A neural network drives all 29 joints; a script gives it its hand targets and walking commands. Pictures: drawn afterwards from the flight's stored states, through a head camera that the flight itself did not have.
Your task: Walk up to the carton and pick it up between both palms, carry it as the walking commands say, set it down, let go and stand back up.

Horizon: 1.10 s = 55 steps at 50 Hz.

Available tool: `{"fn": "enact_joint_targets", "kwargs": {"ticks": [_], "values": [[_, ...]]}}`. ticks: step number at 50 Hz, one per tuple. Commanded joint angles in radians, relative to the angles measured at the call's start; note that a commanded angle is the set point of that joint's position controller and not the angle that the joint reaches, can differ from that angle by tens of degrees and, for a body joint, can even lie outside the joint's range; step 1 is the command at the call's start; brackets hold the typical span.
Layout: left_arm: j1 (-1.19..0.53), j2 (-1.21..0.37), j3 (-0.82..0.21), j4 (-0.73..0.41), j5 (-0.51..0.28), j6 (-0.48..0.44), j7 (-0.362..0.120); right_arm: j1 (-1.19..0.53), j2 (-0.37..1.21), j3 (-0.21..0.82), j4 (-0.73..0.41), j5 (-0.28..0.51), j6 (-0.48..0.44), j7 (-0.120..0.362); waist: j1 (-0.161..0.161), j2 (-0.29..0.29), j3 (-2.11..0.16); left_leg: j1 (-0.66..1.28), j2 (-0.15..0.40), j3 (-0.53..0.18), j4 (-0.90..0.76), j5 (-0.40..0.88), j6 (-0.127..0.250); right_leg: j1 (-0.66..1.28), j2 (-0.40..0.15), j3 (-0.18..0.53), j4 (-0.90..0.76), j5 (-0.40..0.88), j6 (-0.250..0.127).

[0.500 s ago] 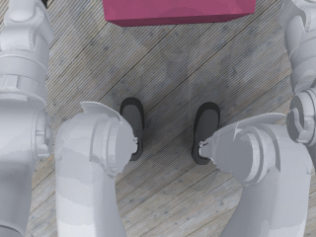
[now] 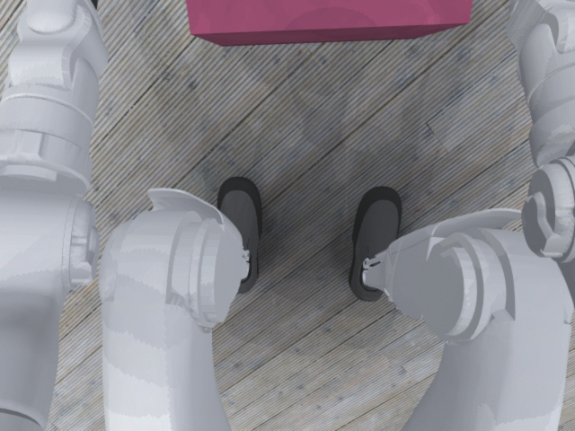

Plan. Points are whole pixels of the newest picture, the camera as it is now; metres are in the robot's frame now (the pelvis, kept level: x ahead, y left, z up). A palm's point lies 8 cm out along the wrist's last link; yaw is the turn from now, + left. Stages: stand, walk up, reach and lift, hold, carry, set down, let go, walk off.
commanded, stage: reach and lift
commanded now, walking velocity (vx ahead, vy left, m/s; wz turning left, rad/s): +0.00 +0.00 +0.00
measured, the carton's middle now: out of the picture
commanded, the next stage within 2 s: none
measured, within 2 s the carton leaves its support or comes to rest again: leaves its support in 1.30 s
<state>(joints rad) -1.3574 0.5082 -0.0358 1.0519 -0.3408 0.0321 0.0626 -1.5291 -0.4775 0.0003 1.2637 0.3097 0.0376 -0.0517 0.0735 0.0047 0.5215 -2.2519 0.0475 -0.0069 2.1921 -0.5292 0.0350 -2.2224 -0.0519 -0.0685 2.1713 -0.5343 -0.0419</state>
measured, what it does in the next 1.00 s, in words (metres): stands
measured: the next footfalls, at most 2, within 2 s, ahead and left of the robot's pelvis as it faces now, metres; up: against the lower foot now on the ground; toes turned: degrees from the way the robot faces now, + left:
none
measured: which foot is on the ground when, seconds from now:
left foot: down 0.00-1.00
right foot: down 0.00-1.00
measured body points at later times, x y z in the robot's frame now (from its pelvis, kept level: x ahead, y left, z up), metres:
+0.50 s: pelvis +0.00 +0.00 +0.00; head +0.39 +0.03 +0.21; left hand +0.53 +0.22 -0.22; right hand +0.56 -0.14 -0.22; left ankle +0.12 +0.12 -0.33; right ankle +0.13 -0.11 -0.33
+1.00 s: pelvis +0.00 +0.00 +0.00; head +0.39 +0.02 +0.21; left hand +0.53 +0.22 -0.22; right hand +0.56 -0.14 -0.22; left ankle +0.12 +0.12 -0.33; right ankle +0.13 -0.11 -0.33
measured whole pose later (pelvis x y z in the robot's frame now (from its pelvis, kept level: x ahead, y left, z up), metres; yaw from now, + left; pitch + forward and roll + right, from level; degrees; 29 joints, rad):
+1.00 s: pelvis +0.00 +0.00 +0.00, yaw +0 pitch +33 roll -2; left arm -1.48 0.42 -0.03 1.17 -0.34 0.04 0.04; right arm -1.56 -0.41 0.00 1.30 0.31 0.02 -0.06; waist 0.07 0.00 0.51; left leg -2.25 0.02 -0.03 2.20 -0.53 0.01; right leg -2.23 -0.03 -0.07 2.18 -0.53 -0.04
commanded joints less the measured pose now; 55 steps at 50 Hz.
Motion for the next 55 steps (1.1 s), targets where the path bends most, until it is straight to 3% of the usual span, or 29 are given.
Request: {"fn": "enact_joint_targets", "kwargs": {"ticks": [1, 2, 3, 4, 6, 7, 8, 10, 13, 15, 16, 19, 23, 27, 30, 33, 35, 37, 38, 39, 40, 42, 44, 46, 47, 48, 49, 52, 55], "values": [[-0.339, -0.111, -0.011, -0.043, -0.069, -0.052, -0.015, -0.161, 0.096, 0.016, -0.129, 0.067, -0.059, 0.004, -0.014, 0.038, -1.321, 0.619, -0.038, -0.034, -0.134, 0.42, -0.042, 0.449, 0.082, 0.081, -0.062, 0.318, 0.016], [-0.357, -0.134, -0.028, -0.056, -0.076, -0.051, -0.015, -0.174, 0.117, 0.021, -0.11, 0.074, -0.057, 0.009, -0.01, 0.049, -1.32, 0.614, -0.04, -0.032, -0.138, 0.414, -0.047, 0.462, 0.082, 0.086, -0.066, 0.314, 0.013], [-0.341, -0.167, -0.042, -0.041, -0.082, -0.048, -0.017, -0.155, 0.104, 0.012, -0.107, 0.059, -0.058, 0.005, -0.035, 0.052, -1.339, 0.636, -0.041, -0.04, -0.131, 0.441, -0.052, 0.462, 0.081, 0.074, -0.051, 0.325, 0.014], [-0.334, -0.166, -0.036, -0.031, -0.075, -0.049, -0.017, -0.168, 0.139, 0.027, -0.124, 0.062, -0.059, 0.007, -0.01, 0.036, -1.316, 0.646, -0.041, -0.044, -0.14, 0.437, -0.045, 0.44, 0.083, 0.071, -0.051, 0.312, 0.02], [-0.353, -0.196, -0.051, -0.008, -0.085, -0.051, -0.021, -0.184, 0.141, 0.018, -0.119, 0.052, -0.065, 0.01, -0.034, 0.04, -1.309, 0.628, -0.043, -0.043, -0.136, 0.442, -0.046, 0.448, 0.087, 0.071, -0.057, 0.328, 0.018], [-0.353, -0.186, -0.03, -0.038, -0.069, -0.056, -0.021, -0.196, 0.155, 0.032, -0.147, 0.062, -0.067, 0.011, -0.015, 0.028, -1.311, 0.63, -0.042, -0.045, -0.127, 0.435, -0.045, 0.453, 0.085, 0.081, -0.055, 0.337, 0.017], [-0.373, -0.2, -0.055, -0.039, -0.087, -0.055, -0.023, -0.209, 0.167, 0.026, -0.157, 0.056, -0.074, 0.007, -0.034, 0.027, -1.337, 0.636, -0.045, -0.045, -0.126, 0.45, -0.048, 0.492, 0.085, 0.077, -0.055, 0.362, 0.023], [-0.34, -0.221, -0.039, 0.0, -0.065, -0.061, -0.026, -0.196, 0.193, 0.042, -0.144, 0.049, -0.071, 0.012, -0.006, 0.013, -1.317, 0.595, -0.054, -0.034, -0.126, 0.431, -0.042, 0.467, 0.091, 0.08, -0.059, 0.342, 0.025], [-0.336, -0.246, -0.03, 0.037, -0.056, -0.053, -0.026, -0.183, 0.166, 0.014, -0.103, 0.019, -0.072, 0.009, -0.026, 0.028, -1.271, 0.586, -0.062, -0.034, -0.14, 0.387, -0.053, 0.47, 0.094, 0.075, -0.062, 0.304, 0.021], [-0.345, -0.242, -0.019, 0.051, -0.031, -0.061, -0.017, -0.199, 0.206, 0.031, -0.104, 0.04, -0.073, 0.009, 0.005, 0.032, -1.278, 0.595, -0.063, -0.027, -0.141, 0.379, -0.052, 0.476, 0.098, 0.076, -0.063, 0.307, 0.028], [-0.328, -0.254, -0.03, 0.051, -0.025, -0.06, -0.018, -0.205, 0.235, 0.037, -0.112, 0.044, -0.07, 0.016, 0.022, 0.032, -1.275, 0.601, -0.058, -0.041, -0.143, 0.407, -0.05, 0.446, 0.098, 0.08, -0.053, 0.319, 0.027], [-0.349, -0.336, -0.042, 0.045, -0.021, -0.067, -0.032, -0.2, 0.3, 0.05, -0.09, 0.024, -0.073, 0.033, 0.002, 0.013, -1.231, 0.556, -0.071, -0.037, -0.141, 0.388, -0.047, 0.446, 0.106, 0.084, -0.051, 0.321, 0.024], [-0.421, -0.525, -0.087, 0.054, -0.017, -0.057, -0.076, -0.261, 0.509, 0.098, -0.094, 0.015, -0.059, 0.08, 0.006, -0.005, -1.198, 0.548, -0.08, -0.034, -0.141, 0.361, -0.035, 0.424, 0.121, 0.082, -0.059, 0.294, 0.016], [-0.446, -0.621, -0.085, 0.081, 0.013, -0.043, -0.104, -0.31, 0.572, 0.094, -0.118, -0.006, -0.062, 0.107, 0.007, 0.008, -1.14, 0.531, -0.09, -0.024, -0.139, 0.356, -0.039, 0.408, 0.13, 0.08, -0.066, 0.29, 0.012], [-0.496, -0.724, -0.091, 0.05, 0.025, -0.033, -0.141, -0.363, 0.743, 0.138, -0.146, 0.007, -0.042, 0.146, 0.037, -0.017, -1.142, 0.516, -0.088, -0.016, -0.143, 0.318, -0.024, 0.424, 0.138, 0.077, -0.058, 0.272, 0.015], [-0.529, -0.79, -0.105, 0.0, 0.024, -0.019, -0.169, -0.352, 0.794, 0.11, -0.15, -0.008, -0.029, 0.168, 0.014, -0.004, -1.139, 0.517, -0.091, -0.013, -0.138, 0.315, -0.025, 0.394, 0.145, 0.065, -0.049, 0.262, 0.006], [-0.502, -0.821, -0.083, 0.007, 0.053, -0.005, -0.179, -0.357, 0.816, 0.107, -0.144, -0.018, -0.018, 0.185, 0.039, -0.005, -1.118, 0.5, -0.093, -0.008, -0.137, 0.304, -0.019, 0.377, 0.147, 0.068, -0.055, 0.24, 0.005], [-0.517, -0.84, -0.099, -0.022, 0.046, -0.005, -0.191, -0.353, 0.854, 0.115, -0.164, -0.02, -0.014, 0.196, 0.035, -0.02, -1.125, 0.512, -0.099, 0.001, -0.124, 0.329, -0.02, 0.388, 0.148, 0.065, -0.047, 0.273, 0.008], [-0.509, -0.831, -0.081, -0.027, 0.057, -0.003, -0.19, -0.357, 0.843, 0.11, -0.146, -0.029, -0.008, 0.196, 0.043, -0.019, -1.114, 0.498, -0.099, 0.005, -0.129, 0.303, -0.019, 0.374, 0.148, 0.061, -0.047, 0.237, 0.005], [-0.542, -0.851, -0.11, -0.053, 0.043, 0.003, -0.195, -0.375, 0.849, 0.098, -0.166, -0.02, -0.01, 0.201, 0.02, 0.015, -1.135, 0.528, -0.092, -0.002, -0.126, 0.325, -0.021, 0.366, 0.149, 0.061, -0.041, 0.258, 0.001], [-0.552, -0.846, -0.108, -0.061, 0.044, -0.002, -0.196, -0.378, 0.864, 0.11, -0.188, -0.014, -0.009, 0.201, 0.032, 0.011, -1.135, 0.531, -0.098, 0.01, -0.126, 0.337, -0.026, 0.383, 0.149, 0.063, -0.048, 0.279, 0.004], [-0.547, -0.863, -0.099, -0.059, 0.042, 0.004, -0.196, -0.359, 0.864, 0.102, -0.155, -0.025, -0.002, 0.203, 0.016, -0.007, -1.129, 0.522, -0.099, 0.007, -0.132, 0.309, -0.019, 0.364, 0.152, 0.053, -0.052, 0.24, 0.01], [-0.545, -0.861, -0.102, -0.059, 0.046, 0.008, -0.204, -0.393, 0.887, 0.129, -0.191, -0.013, 0.001, 0.205, 0.047, -0.011, -1.137, 0.512, -0.097, 0.011, -0.123, 0.322, -0.015, 0.392, 0.149, 0.066, -0.045, 0.269, 0.005], [-0.545, -0.874, -0.111, -0.085, 0.046, 0.007, -0.208, -0.388, 0.913, 0.128, -0.213, -0.011, 0.002, 0.208, 0.034, -0.016, -1.153, 0.519, -0.099, 0.014, -0.116, 0.351, -0.011, 0.387, 0.155, 0.057, -0.043, 0.29, 0.009], [-0.547, -0.876, -0.107, -0.086, 0.047, 0.011, -0.206, -0.411, 0.927, 0.149, -0.244, 0.001, -0.001, 0.21, 0.063, -0.021, -1.191, 0.528, -0.101, 0.018, -0.118, 0.347, -0.013, 0.42, 0.152, 0.062, -0.042, 0.297, 0.008], [-0.594, -0.876, -0.12, -0.118, 0.025, 0.005, -0.202, -0.423, 0.916, 0.143, -0.234, 0.004, -0.002, 0.203, 0.033, -0.02, -1.201, 0.538, -0.097, 0.019, -0.116, 0.345, -0.014, 0.446, 0.151, 0.057, -0.041, 0.295, 0.011], [-0.572, -0.887, -0.127, -0.123, 0.021, 0.003, -0.201, -0.417, 0.932, 0.162, -0.247, 0.02, -0.001, 0.201, 0.053, -0.014, -1.229, 0.566, -0.098, 0.018, -0.112, 0.373, -0.016, 0.451, 0.151, 0.06, -0.033, 0.312, 0.013], [-0.622, -0.89, -0.156, -0.168, -0.003, -0.001, -0.197, -0.431, 0.951, 0.181, -0.281, 0.028, -0.004, 0.194, 0.029, -0.022, -1.334, 0.627, -0.101, 0.014, -0.112, 0.43, -0.025, 0.498, 0.159, 0.043, -0.031, 0.37, 0.017], [-0.649, -0.884, -0.171, -0.226, -0.019, -0.002, -0.18, -0.497, 0.973, 0.217, -0.332, 0.065, -0.005, 0.185, 0.068, -0.016, -1.477, 0.716, -0.102, 0.022, -0.108, 0.485, -0.029, 0.56, 0.164, 0.048, -0.022, 0.399, 0.019]]}}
